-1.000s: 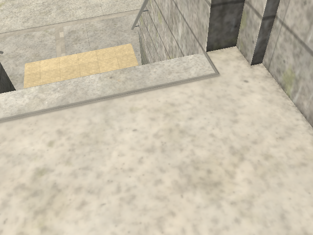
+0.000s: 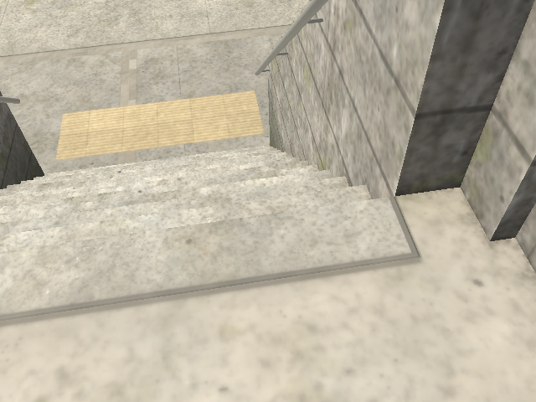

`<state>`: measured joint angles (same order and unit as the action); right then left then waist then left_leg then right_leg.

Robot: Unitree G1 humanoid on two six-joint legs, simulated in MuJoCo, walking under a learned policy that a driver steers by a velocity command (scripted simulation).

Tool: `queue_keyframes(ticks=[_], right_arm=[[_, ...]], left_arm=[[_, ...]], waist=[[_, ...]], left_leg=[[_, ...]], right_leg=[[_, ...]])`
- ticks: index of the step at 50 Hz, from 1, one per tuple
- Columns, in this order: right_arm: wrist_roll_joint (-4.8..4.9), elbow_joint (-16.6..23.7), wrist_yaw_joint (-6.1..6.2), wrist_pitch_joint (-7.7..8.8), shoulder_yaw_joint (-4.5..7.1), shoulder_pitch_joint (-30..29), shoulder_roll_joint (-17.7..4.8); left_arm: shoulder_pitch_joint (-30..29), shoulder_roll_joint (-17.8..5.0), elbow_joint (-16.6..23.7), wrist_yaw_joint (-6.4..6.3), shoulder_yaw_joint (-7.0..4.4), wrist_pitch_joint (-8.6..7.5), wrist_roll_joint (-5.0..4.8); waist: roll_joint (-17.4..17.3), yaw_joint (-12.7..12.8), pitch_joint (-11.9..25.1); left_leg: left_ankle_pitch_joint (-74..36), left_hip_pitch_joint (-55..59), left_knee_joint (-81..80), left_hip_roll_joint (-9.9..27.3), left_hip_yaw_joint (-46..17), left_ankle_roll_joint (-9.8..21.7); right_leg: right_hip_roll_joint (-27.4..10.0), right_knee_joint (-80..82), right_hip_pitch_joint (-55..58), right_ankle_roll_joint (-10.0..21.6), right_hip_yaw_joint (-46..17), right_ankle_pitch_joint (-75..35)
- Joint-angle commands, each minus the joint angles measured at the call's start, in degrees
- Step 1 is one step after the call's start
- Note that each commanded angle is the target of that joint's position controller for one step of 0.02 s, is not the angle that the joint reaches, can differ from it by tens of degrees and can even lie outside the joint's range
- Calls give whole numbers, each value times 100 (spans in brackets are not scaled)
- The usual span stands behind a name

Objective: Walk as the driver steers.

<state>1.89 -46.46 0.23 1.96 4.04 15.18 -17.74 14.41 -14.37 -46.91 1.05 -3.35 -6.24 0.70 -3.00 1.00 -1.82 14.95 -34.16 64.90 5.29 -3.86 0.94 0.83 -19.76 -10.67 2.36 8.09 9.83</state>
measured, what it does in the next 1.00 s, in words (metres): walks ahead, turning left: left foot, then right foot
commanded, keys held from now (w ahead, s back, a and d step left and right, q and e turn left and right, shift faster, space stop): w+q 0.18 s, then q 0.32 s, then no key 0.50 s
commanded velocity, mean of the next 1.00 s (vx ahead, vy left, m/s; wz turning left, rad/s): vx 0.21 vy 0.00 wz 0.39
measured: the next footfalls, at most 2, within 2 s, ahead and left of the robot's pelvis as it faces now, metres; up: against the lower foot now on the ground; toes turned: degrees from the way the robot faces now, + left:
left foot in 0.30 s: +0.32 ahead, +0.16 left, +0.00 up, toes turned +14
right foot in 0.82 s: +0.42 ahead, -0.05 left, +0.00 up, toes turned +24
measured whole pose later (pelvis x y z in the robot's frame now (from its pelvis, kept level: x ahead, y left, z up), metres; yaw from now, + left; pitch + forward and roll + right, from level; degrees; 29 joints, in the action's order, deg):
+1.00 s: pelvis +0.32 +0.05 -0.01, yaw +23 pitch +0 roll +0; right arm -0.9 -40.7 0.3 -1.8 1.8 10.9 -13.8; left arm 9.6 -13.8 -44.7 -0.5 -2.1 -1.9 0.8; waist -1.1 0.1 -0.5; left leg 16.2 -15.2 31.5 -5.2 -7.1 1.9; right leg -0.5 -30.8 -15.9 -1.2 -1.7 15.4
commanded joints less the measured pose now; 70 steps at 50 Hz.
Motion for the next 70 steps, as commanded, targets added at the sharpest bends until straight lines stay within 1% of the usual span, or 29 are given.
queue_keyframes(ticks=[1,5,9,10,12,14,15,16,17,18,19,20,21,22,24,27,30,34,37,39,40,41,42,43,44,46,48,55,70], right_arm=[[-41,377,10,-59,65,151,-149],[-65,615,-145,17,2,-540,-19],[-65,968,-288,21,-37,-1245,0],[-82,1053,-320,20,-23,-1326,-37],[-140,1146,-366,12,64,-1165,-193],[-124,934,-353,7,275,-78,-556],[-136,757,-249,-8,447,656,-893],[-148,729,-98,-58,523,754,-1453],[-289,1131,-157,14,500,421,-1725],[-242,1229,-228,23,414,411,-1287],[-167,1213,-238,59,347,112,-1056],[-76,1193,-213,64,304,-174,-875],[-68,1228,-171,37,264,-384,-740],[-154,1286,-141,8,243,-491,-710],[-224,1326,-101,3,268,-547,-769],[-182,1296,3,-47,274,-476,-817],[-180,1268,96,-149,214,-487,-726],[-266,1220,126,-230,138,-559,-629],[-280,1123,71,-252,72,-529,-542],[-233,1069,50,-266,-5,-597,-411],[-195,1022,49,-268,-48,-572,-330],[-243,988,54,-226,-98,-351,-196],[-334,951,34,-171,-79,137,-205],[-311,931,30,-152,-80,130,-180],[-333,928,30,-173,-60,-109,-323],[-299,963,41,-282,-17,-490,-360],[-282,983,28,-333,-24,-517,-291],[-251,854,41,-238,-26,-440,-150],[-240,508,167,-211,-15,-237,-141]], left_arm=[[-332,-701,251,-54,-181,-134,25],[-202,-907,138,-144,-236,-56,-4],[147,-1114,-29,-180,-314,84,-112],[103,-1153,-43,-189,-327,142,-137],[-23,-1306,-7,-241,-370,258,-199],[-202,-1386,76,-287,-392,358,-278],[-192,-1250,104,-279,-336,343,-282],[110,-519,290,-234,-119,291,76],[752,-502,408,-159,-16,170,44],[117,-1074,386,-129,-149,117,-129],[-292,-1046,570,-151,-137,111,-218],[-356,-952,493,-238,-130,144,-119],[-367,-1020,504,-300,-162,214,-45],[-279,-1063,507,-306,-189,305,-45],[-130,-903,507,-324,-165,408,-12],[-203,-783,513,-370,-128,487,6],[-479,-747,585,-379,-111,552,-22],[-807,-712,686,-342,-87,557,-57],[-825,-724,702,-296,-91,491,-69],[-679,-633,675,-235,-77,421,-69],[-533,-580,629,-193,-57,374,-39],[-449,-793,630,-183,-82,344,48],[-526,-1261,688,-208,-176,360,95],[-690,-945,597,-197,-110,393,94],[-840,-626,644,-167,-33,397,48],[-835,-704,652,-143,-51,376,10],[-678,-754,595,-162,-64,340,4],[-592,-620,541,-223,-37,407,-25],[-611,-518,85,-191,14,434,-38]], waist=[[706,-184,-12],[579,46,-169],[481,295,-390],[493,260,-463],[677,63,-214],[770,-539,472],[504,-936,889],[-992,-524,1308],[-1319,-151,2612],[-99,-629,2764],[17,-512,1959],[450,-296,1327],[306,-146,1044],[132,7,970],[19,112,1014],[-40,79,1159],[-180,-36,1111],[-388,-200,807],[-464,-271,692],[-407,-125,688],[-312,12,654],[-25,-75,747],[914,-489,871],[1495,-550,891],[1341,-427,799],[1025,-212,555],[803,-146,469],[290,-34,493],[272,-66,262]], left_leg=[[-693,-500,-315,291,-274,-96],[-1728,-396,-1774,212,91,-48],[-1588,-611,-2529,151,390,117],[-1416,-619,-2692,91,479,177],[-937,-110,-2826,-251,823,325],[-916,1293,-3133,-758,1066,578],[-1842,2581,-3637,-861,861,785],[-4400,4140,-3292,393,-833,1146],[-4526,5483,-3709,1764,-3765,2613],[-4250,5273,-4037,1511,-3254,2319],[-3901,4576,-4105,1236,-2448,2046],[-3613,3754,-4194,910,-1954,1748],[-3574,3093,-4319,747,-1698,1647],[-3592,2582,-4459,621,-1546,1580],[-3955,2172,-4514,498,-1341,1600],[-3936,2175,-4448,421,-1171,1526],[-2776,2130,-4497,330,-1179,1343],[-1432,1946,-4586,302,-1347,1260],[-1577,1966,-4355,355,-1501,1284],[-1927,2033,-4056,305,-1564,1174],[-1893,1936,-3942,168,-1517,973],[-1440,1764,-3733,-70,-1404,656],[-271,1429,-3280,-623,-895,375],[374,1602,-3345,-787,-444,136],[189,1872,-3496,-684,-412,35],[-431,1836,-3578,-683,-480,92],[-720,1885,-3684,-606,-605,193],[-1060,1813,-3747,-527,-728,198],[-1044,2087,-3852,-488,-702,101]], right_leg=[[-1578,1254,164,849,-767,-1250],[-1460,1299,409,726,-99,-1373],[-1732,1140,1149,674,140,-1502],[-1761,929,1305,612,229,-2023],[-1745,193,1501,449,390,-3921],[-1521,-1376,1366,214,495,-5024],[-1213,-2707,705,-97,579,-4119],[-615,-4605,-1044,-441,484,950],[318,-6401,-2527,-677,-700,3310],[-26,-6489,-2703,-571,-1438,2844],[-207,-6104,-2925,-470,-1337,2301],[-440,-5669,-2884,-496,-1283,1880],[-548,-5344,-2646,-514,-1296,1625],[-572,-5210,-2263,-506,-1319,1468],[-470,-4881,-2019,-596,-1253,1310],[-387,-4314,-2131,-737,-1243,934],[-427,-3711,-2130,-798,-1281,475],[-448,-2802,-1803,-769,-1292,310],[-361,-2176,-1352,-674,-1184,631],[-280,-1286,-857,-531,-1076,416],[-291,-421,-370,-415,-1065,-467],[-719,-232,161,-244,-1473,-1513],[-1389,-501,560,160,-2022,-2748],[-1544,-433,159,590,-2235,-2217],[-1339,-331,-99,539,-2149,-1461],[-853,-442,-181,141,-1692,-593],[-686,-547,-218,-4,-1506,-350],[-485,-851,102,-28,-1320,-671],[-340,-639,-3,-73,-1267,-335]])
